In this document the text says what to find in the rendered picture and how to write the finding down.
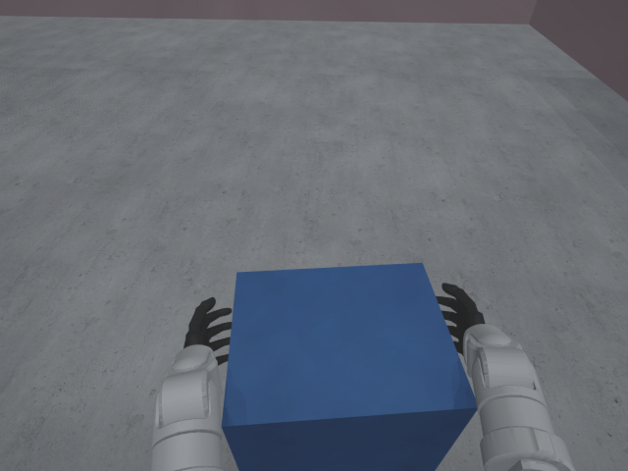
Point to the left robot hand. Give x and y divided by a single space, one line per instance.
198 332

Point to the robot right forearm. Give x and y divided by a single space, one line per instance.
518 433

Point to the carton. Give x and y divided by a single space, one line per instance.
342 369

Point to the right robot hand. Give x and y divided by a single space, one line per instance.
466 316

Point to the robot left forearm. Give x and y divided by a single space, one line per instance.
187 432

